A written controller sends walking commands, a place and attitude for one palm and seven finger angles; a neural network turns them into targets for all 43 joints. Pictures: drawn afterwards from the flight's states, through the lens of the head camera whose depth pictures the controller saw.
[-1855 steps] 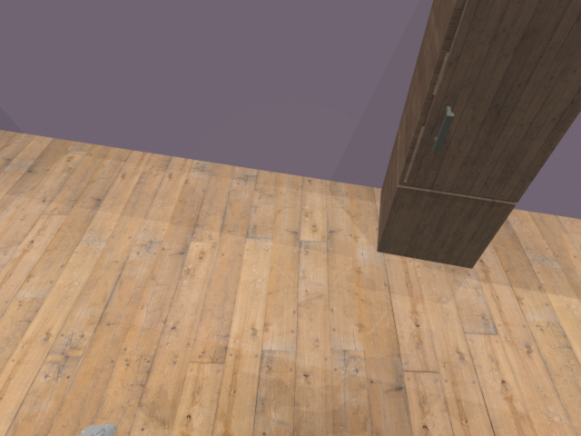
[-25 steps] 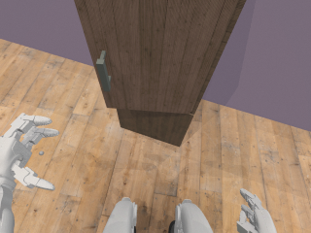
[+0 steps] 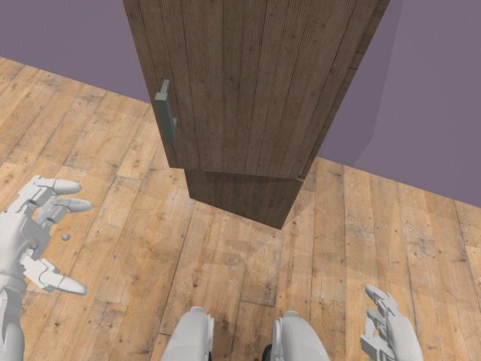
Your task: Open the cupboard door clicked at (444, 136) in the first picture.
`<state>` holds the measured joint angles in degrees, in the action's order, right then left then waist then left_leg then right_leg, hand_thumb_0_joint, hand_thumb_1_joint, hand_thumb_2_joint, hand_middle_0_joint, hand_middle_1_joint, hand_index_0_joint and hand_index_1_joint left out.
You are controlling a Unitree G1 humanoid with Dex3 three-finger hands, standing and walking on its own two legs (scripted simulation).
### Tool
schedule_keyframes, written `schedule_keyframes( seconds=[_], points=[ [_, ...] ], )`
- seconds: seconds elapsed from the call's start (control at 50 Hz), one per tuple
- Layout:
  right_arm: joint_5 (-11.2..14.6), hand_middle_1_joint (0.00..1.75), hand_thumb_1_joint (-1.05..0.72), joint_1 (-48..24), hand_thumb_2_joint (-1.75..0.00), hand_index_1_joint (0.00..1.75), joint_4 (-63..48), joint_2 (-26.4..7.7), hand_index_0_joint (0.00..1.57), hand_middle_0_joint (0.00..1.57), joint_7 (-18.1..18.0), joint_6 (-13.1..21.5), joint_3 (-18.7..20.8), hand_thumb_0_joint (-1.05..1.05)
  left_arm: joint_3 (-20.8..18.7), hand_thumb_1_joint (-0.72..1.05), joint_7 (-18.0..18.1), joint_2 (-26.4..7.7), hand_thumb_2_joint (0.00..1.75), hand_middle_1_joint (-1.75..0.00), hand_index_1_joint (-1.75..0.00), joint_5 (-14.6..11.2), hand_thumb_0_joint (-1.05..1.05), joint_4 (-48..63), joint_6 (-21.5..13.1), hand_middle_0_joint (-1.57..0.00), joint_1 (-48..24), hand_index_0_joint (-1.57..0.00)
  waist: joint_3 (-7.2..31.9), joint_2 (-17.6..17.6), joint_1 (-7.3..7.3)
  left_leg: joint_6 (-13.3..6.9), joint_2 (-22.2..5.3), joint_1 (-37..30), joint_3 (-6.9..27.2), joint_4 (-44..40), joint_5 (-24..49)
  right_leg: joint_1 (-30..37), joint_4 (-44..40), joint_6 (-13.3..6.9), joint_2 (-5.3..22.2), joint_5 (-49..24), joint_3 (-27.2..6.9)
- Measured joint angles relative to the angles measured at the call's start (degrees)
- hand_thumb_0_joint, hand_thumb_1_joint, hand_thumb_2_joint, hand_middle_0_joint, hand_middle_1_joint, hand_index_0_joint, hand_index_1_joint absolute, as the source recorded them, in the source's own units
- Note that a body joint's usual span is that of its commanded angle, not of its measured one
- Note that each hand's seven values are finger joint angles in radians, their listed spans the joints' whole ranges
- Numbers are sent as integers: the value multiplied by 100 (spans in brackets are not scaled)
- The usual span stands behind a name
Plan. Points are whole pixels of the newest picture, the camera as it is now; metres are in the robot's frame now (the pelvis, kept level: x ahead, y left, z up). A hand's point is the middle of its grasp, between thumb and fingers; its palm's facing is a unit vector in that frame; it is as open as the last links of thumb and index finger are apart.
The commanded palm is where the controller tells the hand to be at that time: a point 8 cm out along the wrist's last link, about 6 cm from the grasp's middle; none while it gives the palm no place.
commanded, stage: move the hooked fingers beside the handle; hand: left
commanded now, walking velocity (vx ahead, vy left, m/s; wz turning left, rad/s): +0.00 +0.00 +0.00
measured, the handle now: (168, 112) +0.56 +0.18 +0.02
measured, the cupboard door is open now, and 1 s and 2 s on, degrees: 16 16 16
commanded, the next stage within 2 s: none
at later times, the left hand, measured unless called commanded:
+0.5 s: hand (92, 194) +0.36 +0.27 +0.03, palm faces -0.02 -1.00 -0.04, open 14.0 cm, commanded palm +0.35 +0.31 +0.03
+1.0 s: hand (116, 161) +0.43 +0.25 +0.02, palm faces -0.01 -1.00 -0.03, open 14.0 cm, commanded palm +0.42 +0.29 +0.02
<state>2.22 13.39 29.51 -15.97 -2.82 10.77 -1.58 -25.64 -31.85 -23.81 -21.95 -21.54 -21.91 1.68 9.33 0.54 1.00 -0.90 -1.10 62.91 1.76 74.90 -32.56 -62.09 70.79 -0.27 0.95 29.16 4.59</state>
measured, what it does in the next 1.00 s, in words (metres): stands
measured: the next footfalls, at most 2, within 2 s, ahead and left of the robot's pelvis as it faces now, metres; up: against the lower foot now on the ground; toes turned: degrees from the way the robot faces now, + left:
none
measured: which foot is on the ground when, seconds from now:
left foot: down 0.00-1.00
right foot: down 0.00-1.00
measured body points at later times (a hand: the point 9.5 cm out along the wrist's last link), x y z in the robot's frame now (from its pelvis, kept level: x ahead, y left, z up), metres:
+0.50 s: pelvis +0.00 +0.00 -0.01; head +0.12 +0.02 +0.43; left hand +0.35 +0.32 +0.03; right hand +0.13 -0.27 -0.10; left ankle +0.03 +0.11 -0.62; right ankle +0.04 -0.12 -0.62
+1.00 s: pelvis +0.00 +0.00 -0.02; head +0.14 +0.02 +0.41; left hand +0.43 +0.31 +0.02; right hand +0.09 -0.28 -0.12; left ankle +0.03 +0.11 -0.62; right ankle +0.04 -0.12 -0.62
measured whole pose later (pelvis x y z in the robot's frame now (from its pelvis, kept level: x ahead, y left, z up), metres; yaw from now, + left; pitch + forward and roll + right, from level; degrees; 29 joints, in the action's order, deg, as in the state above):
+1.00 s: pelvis +0.00 +0.00 -0.02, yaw -2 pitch +26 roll -3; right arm 1.0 15.8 34.0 -16.5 -1.8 2.6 -1.9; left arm -28.2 -27.4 -29.9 -12.0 -52.4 -24.9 -32.7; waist 9.0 0.2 5.8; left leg -1.0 -2.0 71.3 0.8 78.7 -33.3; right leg -71.2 74.7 -0.3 0.1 29.3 3.5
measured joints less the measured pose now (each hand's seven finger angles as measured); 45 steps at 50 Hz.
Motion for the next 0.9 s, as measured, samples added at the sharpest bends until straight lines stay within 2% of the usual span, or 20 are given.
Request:
schedule_keyframes(
  seconds=[0.12, 0.32, 0.46, 0.56, 0.74, 0.9],
  points=[
    [-6, 30, -90, -32, -90, 30, 82, -56, 21, 21, -66, 3, -22, 1, 98, -50, 20, 10, 30, -120, -120, 133, -2, -370, 15, -30, -518, -30, 14, -14, -22, 5, 19, 138, 23, 111, -19, -131, 120, -9, 20, 36, 20],
    [-9, 30, -90, 13, -90, 30, 107, -15, 21, 21, -31, -195, -28, 1, 37, -50, 183, -116, 30, -120, -120, 320, -2, -806, 102, -30, -1133, -30, -13, -47, 151, 20, -36, 202, -32, 96, -6, -243, 125, -25, -34, -2, -37],
    [-18, 30, -90, 134, -90, 30, 224, -58, 21, 21, -18, -312, -27, 1, -117, -50, 174, -285, 30, -120, -120, 406, -2, -1403, -16, -30, -1626, -30, -13, -52, 209, 22, -60, 320, -45, 143, -22, -372, 168, -30, -58, 0, -51],
    [-19, 30, -91, 184, -90, 30, 340, -85, 21, 21, -13, -383, 6, 1, -50, -50, 154, -300, 30, -120, -120, 493, -2, -1715, -68, -30, -2005, -30, -21, -48, 235, 14, -54, 419, -54, 179, -27, -472, 202, -22, -53, 2, -61],
    [-76, 30, -91, 177, -90, 30, 390, -68, 21, 21, 36, -554, 4, 1, -166, -50, 342, -400, 30, -120, -120, 760, -2, -2312, -153, -30, -2689, -30, -35, -46, 379, 1, -76, 609, -94, 258, -47, -684, 279, -10, -74, -1, -103],
    [-91, 30, -91, 233, -90, 30, 410, -53, 21, 21, 91, -742, -28, 1, -204, -50, 408, -525, 30, -120, -120, 895, -2, -2818, -201, -30, -3136, -30, -21, -33, 434, -13, -86, 710, -119, 294, -61, -799, 319, 3, -84, 2, -130]
  ],
)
